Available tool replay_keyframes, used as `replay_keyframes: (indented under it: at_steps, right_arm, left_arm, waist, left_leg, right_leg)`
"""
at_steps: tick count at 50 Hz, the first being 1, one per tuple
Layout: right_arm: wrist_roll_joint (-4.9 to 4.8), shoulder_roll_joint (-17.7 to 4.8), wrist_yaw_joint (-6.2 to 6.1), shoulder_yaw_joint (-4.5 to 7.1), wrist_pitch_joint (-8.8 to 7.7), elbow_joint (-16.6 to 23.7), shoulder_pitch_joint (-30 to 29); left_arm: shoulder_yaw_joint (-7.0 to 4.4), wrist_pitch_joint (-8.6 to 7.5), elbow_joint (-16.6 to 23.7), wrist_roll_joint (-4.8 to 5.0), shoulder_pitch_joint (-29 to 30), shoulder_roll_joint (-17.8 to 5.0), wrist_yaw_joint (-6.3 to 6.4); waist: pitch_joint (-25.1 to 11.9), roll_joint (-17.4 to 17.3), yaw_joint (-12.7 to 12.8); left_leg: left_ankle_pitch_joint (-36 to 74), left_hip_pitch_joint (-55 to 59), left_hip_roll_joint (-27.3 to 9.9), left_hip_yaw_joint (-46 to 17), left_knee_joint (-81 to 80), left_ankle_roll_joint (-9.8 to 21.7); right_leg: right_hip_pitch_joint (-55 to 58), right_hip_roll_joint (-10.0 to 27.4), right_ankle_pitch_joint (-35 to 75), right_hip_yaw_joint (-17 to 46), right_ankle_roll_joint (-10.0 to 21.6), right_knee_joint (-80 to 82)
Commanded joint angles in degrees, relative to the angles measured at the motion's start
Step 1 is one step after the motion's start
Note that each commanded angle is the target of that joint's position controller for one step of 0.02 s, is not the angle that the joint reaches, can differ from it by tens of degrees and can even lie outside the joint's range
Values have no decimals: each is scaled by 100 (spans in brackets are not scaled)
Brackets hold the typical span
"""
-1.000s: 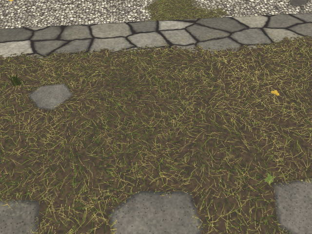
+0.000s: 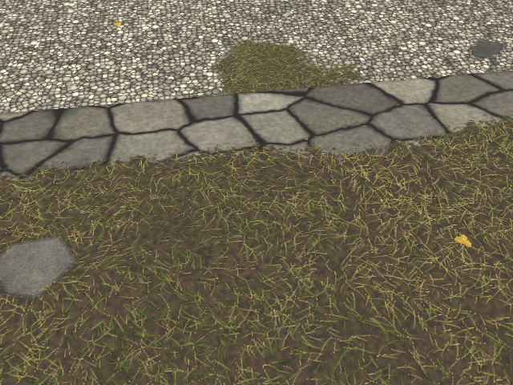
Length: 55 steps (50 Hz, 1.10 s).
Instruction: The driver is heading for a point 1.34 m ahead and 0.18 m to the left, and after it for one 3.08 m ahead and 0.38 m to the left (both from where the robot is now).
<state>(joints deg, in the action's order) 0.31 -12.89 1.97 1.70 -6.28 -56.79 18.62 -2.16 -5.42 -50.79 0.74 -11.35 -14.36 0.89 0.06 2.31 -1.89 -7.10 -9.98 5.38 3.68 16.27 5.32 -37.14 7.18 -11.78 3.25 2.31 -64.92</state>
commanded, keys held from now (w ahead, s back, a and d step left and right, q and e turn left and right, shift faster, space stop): w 1.00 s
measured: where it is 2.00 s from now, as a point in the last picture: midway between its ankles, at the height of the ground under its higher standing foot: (262, 218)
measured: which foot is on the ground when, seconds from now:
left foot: down 0.00-0.32, up 0.34-0.84, down 0.86-1.00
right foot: up 0.00-0.28, down 0.30-0.86, up 0.88-1.00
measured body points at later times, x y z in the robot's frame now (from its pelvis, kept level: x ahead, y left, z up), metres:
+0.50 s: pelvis +0.27 -0.08 +0.00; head +0.29 -0.10 +0.45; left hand +0.33 +0.18 -0.12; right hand +0.36 -0.35 -0.14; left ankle +0.27 +0.08 -0.66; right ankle +0.29 -0.16 -0.74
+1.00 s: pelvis +0.55 -0.01 -0.01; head +0.57 +0.00 +0.44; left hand +0.57 +0.25 -0.15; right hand +0.67 -0.27 -0.13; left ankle +0.61 +0.07 -0.74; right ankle +0.44 -0.16 -0.65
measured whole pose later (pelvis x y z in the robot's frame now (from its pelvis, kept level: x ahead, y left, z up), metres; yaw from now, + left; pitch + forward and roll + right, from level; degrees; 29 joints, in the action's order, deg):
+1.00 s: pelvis +0.55 -0.01 -0.01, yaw +1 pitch +2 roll +0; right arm -0.1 -14.0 2.0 3.1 -5.8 -51.5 9.6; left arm -2.8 -5.6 -55.4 1.4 -17.5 -14.5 0.2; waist 1.4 1.4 0.2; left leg -8.4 -20.4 1.9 3.7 27.0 3.8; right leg -22.8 2.4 -21.1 1.7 3.1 -67.7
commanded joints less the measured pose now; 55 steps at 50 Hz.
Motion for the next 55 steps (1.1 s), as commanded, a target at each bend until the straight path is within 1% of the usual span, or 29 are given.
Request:
replay_keyframes:
  at_steps: [1, 5, 10, 12, 14, 15, 16, 17, 18, 19, 20, 22, 23, 25, 28, 32, 38, 40, 41, 42, 43, 44, 45, 46, 47, 48, 49, 51, 55]
  right_arm:
    - [-10, -761, -114, 123, -93, 319, -223]
    - [-98, -918, -195, 150, -21, 225, 225]
    - [-147, -970, -206, 179, 94, 30, 650]
    - [-152, -1039, -221, 214, 152, 16, 608]
    - [-135, -1053, -225, 209, 213, 71, 384]
    - [-66, -857, -222, 131, 221, 153, 323]
    - [2, -329, -192, -44, 131, 322, 740]
    - [-107, -168, -157, -108, -23, 241, 954]
    - [-242, -829, -135, 55, -124, 320, 508]
    - [-287, -946, -138, 89, -156, 459, 50]
    - [-222, -869, -172, 102, -127, 489, -170]
    - [-130, -676, -207, 143, 33, 463, -79]
    - [-122, -542, -212, 132, 100, 431, 14]
    - [-101, -509, -230, 151, 169, 503, -122]
    - [-54, -495, -230, 173, 172, 741, -802]
    - [-84, -379, -166, 131, 128, 962, -1617]
    - [-151, -422, 9, 95, 45, 1296, -2428]
    - [-155, -520, 62, 127, 6, 1313, -2307]
    - [-152, -633, 65, 181, -10, 1253, -2027]
    - [-141, -793, 46, 281, -15, 1079, -1426]
    - [-133, -1087, 4, 432, -9, 755, -387]
    - [-56, -1615, -53, 562, 16, 571, 617]
    - [-47, -1673, -6, 541, 37, 479, 816]
    - [-102, -1179, -7, 410, 18, 513, 584]
    - [-119, -967, -27, 341, 6, 636, 1]
    - [-80, -814, -18, 277, -1, 738, -481]
    - [-20, -683, 0, 244, -19, 760, -723]
    - [23, -533, 23, 203, -39, 672, -750]
    - [1, -836, -100, 271, -49, 465, -338]
  left_arm:
    - [-66, 32, 244, -68, -188, -238, 37]
    - [-33, -28, 476, -22, 716, -163, -28]
    - [-10, -80, 755, 57, 1436, -232, -199]
    - [-45, -132, 799, 58, 1341, -349, -261]
    - [-197, -170, 574, 41, 457, -616, -262]
    - [-359, -184, 259, 26, -650, -970, -221]
    - [-517, -160, 110, -93, -1576, -1641, -191]
    - [-459, -129, 23, -70, -1775, -1427, -226]
    - [-319, -145, 98, -37, -1351, -986, -234]
    - [-238, -134, 235, -31, -809, -741, -229]
    - [-176, -127, 304, -50, -368, -576, -257]
    - [-112, -143, 275, -103, -128, -360, -302]
    - [-123, -160, 202, -103, -225, -383, -308]
    - [-167, -179, 63, -105, -440, -546, -268]
    - [-189, -129, -77, -96, -735, -638, -166]
    - [-190, -82, -212, -43, -1042, -716, -86]
    - [-242, 45, -513, 17, -1478, -785, -30]
    - [-278, 95, -526, 28, -1387, -854, -7]
    - [-295, 117, -503, 24, -1275, -911, -3]
    - [-292, 149, -475, 15, -1141, -915, -3]
    - [-235, 168, -417, -25, -1077, -781, -6]
    - [-114, 126, -293, -160, -1354, -481, -22]
    - [64, -19, -360, -65, -1928, 173, -98]
    - [-95, -140, -337, 116, -1395, -508, -117]
    - [-160, -203, -127, 204, -816, -755, -116]
    - [-174, -197, -85, 152, -559, -737, -69]
    - [-211, -150, -71, 62, -517, -650, -32]
    - [-215, 0, -133, 38, -785, -398, -17]
    - [-251, 111, 73, -33, -236, -381, 20]
  waist:
    - [304, -440, 266]
    - [308, -455, -59]
    - [468, -544, -281]
    - [407, -612, -146]
    - [-73, -659, 382]
    - [-796, -465, 819]
    - [-1753, 724, 865]
    - [-2249, 1492, 807]
    - [-1500, 920, 774]
    - [-938, 550, 626]
    - [-538, 127, 440]
    - [-244, 223, 142]
    - [-205, 223, 89]
    - [-59, 131, 39]
    - [108, 60, 174]
    - [281, 102, 413]
    - [565, 121, 584]
    - [449, 190, 437]
    - [257, 279, 261]
    - [-110, 313, -81]
    - [-740, 193, -515]
    - [-1674, -763, -649]
    - [-2351, -2004, -337]
    - [-1806, -1368, -475]
    - [-999, -1057, -358]
    - [-591, -529, -152]
    - [-344, -484, 41]
    - [-262, -667, 287]
    - [86, -506, 248]
  left_leg:
    - [377, -533, -1626, -1244, -1159, 986]
    - [466, -59, -1530, -954, -1064, 726]
    - [323, 814, -1859, -1027, -668, 645]
    - [561, 1075, -2003, -1104, -370, 560]
    - [2061, 1019, -1778, -877, 653, 372]
    - [2279, 418, -1423, -572, 2018, 190]
    - [451, -1665, -667, -109, 4349, -211]
    - [-2420, -2989, -171, -703, 5577, -295]
    - [-2202, -3530, -570, -1069, 6094, -165]
    - [-1649, -3534, -887, -916, 5991, -90]
    - [-1188, -3280, -1115, -792, 5630, -123]
    - [-712, -2674, -1349, -780, 5064, -182]
    - [-613, -2549, -1347, -723, 4958, -220]
    - [-298, -2767, -1368, -686, 4637, -304]
    - [447, -3256, -1376, -666, 3705, -415]
    - [1321, -3034, -1191, -477, 2377, -414]
    - [896, -3177, -1042, -437, 1517, -229]
    - [481, -2783, -931, -347, 1355, -94]
    - [310, -2247, -773, -215, 1312, -11]
    - [292, -1352, -556, -28, 1231, 106]
    - [442, 130, -594, -111, 1309, 294]
    - [511, 2183, -1915, -1735, 1454, 806]
    - [-773, 3498, -2854, -4359, 441, 1531]
    - [-1338, 3075, -2642, -4278, 107, 1234]
    - [-1020, 2195, -2489, -3435, -7, 975]
    - [-375, 1281, -2302, -2779, -172, 871]
    - [43, 604, -2099, -2320, -338, 811]
    - [264, 46, -1828, -1787, -661, 771]
    - [887, -17, -1802, -1323, -954, 868]
  right_leg:
    - [-177, 245, 869, 17, -158, 829]
    - [-15, -8, 1730, -193, -203, 2429]
    - [-13, -179, 1293, -252, -105, 3288]
    - [264, -263, 843, -289, 56, 3528]
    - [1549, -574, 606, -552, 276, 3771]
    - [3079, -365, 741, -296, 523, 3667]
    - [5391, 1117, 531, 1862, 1276, 3772]
    - [6121, 1695, -169, 3900, 1771, 4700]
    - [5510, 1498, -370, 3352, 1466, 4791]
    - [4695, 1276, -7, 2439, 1237, 4858]
    - [3880, 1007, 477, 1803, 1123, 5076]
    - [3034, 630, 883, 1093, 977, 5449]
    - [2868, 559, 1155, 909, 1019, 5552]
    - [2815, 525, 1655, 616, 1090, 5680]
    - [3039, 513, 1913, 384, 1060, 5773]
    - [3148, 371, 1564, 63, 895, 5890]
    - [4132, 755, 1598, 96, 840, 5535]
    - [4314, 838, 2134, 88, 754, 5232]
    - [4308, 803, 2932, 36, 693, 4919]
    - [4192, 628, 3870, -124, 590, 4229]
    - [3614, 302, 3944, -348, 416, 3018]
    - [1993, -213, 1850, -607, 169, 943]
    - [132, -1140, -2067, -78, -61, -612]
    - [-485, -795, -2057, 462, 76, -1211]
    - [-738, -494, -1475, 269, 166, -1161]
    - [-453, -197, -912, 129, 152, -907]
    - [-129, -12, -586, 115, 128, -567]
    - [386, 142, -317, 117, 103, -203]
    - [-204, 224, 427, 25, -107, 683]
